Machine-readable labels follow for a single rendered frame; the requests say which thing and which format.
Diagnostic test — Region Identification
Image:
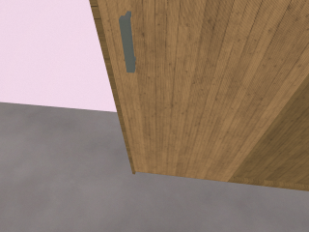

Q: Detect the wardrobe door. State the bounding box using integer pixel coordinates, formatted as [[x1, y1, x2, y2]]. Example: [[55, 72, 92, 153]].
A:
[[232, 73, 309, 186], [98, 0, 309, 182]]

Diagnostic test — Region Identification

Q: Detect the handle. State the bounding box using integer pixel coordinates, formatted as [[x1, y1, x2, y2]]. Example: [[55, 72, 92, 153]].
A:
[[119, 11, 136, 73]]

